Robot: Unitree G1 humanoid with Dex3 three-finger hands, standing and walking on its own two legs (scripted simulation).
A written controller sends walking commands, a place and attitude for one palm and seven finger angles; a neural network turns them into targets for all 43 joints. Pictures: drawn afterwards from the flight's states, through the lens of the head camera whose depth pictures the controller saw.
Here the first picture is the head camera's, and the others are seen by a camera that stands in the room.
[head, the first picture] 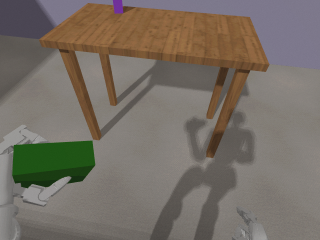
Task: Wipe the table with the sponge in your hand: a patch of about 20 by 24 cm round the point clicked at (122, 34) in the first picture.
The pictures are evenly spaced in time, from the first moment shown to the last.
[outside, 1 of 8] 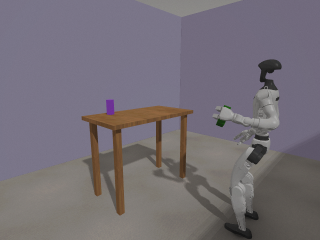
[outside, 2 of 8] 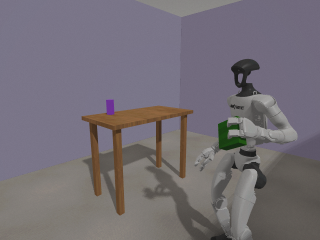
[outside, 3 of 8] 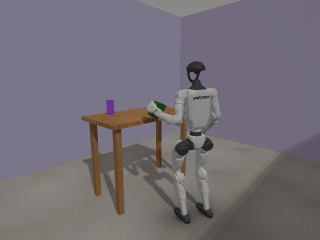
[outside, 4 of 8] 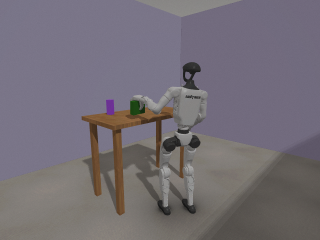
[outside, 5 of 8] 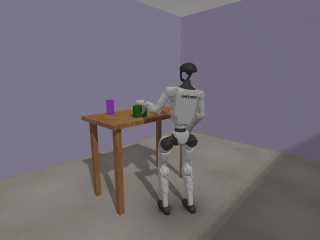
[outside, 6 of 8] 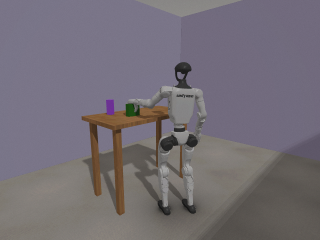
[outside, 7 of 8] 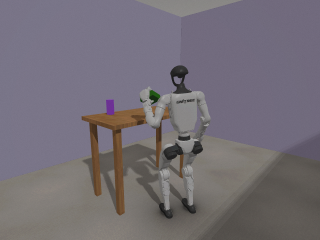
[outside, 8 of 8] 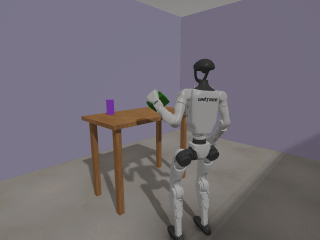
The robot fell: no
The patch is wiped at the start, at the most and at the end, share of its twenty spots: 0.00 1.00 1.00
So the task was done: yes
